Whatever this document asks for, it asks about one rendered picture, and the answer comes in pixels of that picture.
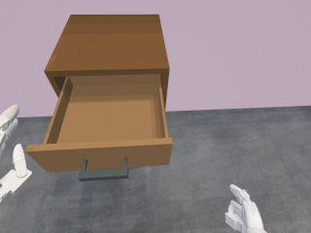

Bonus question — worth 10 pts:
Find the drawer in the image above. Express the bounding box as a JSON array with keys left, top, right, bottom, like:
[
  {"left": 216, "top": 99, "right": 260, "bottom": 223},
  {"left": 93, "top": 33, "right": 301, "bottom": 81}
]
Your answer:
[{"left": 25, "top": 74, "right": 173, "bottom": 173}]

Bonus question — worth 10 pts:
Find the cabinet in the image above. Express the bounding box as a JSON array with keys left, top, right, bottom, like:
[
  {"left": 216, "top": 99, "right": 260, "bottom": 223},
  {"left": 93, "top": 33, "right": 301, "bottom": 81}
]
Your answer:
[{"left": 44, "top": 15, "right": 170, "bottom": 111}]

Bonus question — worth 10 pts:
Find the handle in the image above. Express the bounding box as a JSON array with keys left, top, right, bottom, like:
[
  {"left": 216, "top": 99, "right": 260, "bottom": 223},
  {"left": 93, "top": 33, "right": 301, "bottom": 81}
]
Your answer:
[{"left": 78, "top": 157, "right": 128, "bottom": 182}]

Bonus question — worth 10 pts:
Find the robot left hand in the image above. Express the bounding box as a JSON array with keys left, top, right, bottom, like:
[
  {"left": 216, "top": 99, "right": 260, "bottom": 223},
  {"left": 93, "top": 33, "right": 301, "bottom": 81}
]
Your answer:
[{"left": 0, "top": 104, "right": 32, "bottom": 204}]

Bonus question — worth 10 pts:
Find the robot right hand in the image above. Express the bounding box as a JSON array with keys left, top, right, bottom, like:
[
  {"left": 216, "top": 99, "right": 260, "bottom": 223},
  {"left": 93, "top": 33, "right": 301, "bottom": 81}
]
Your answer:
[{"left": 225, "top": 184, "right": 264, "bottom": 233}]

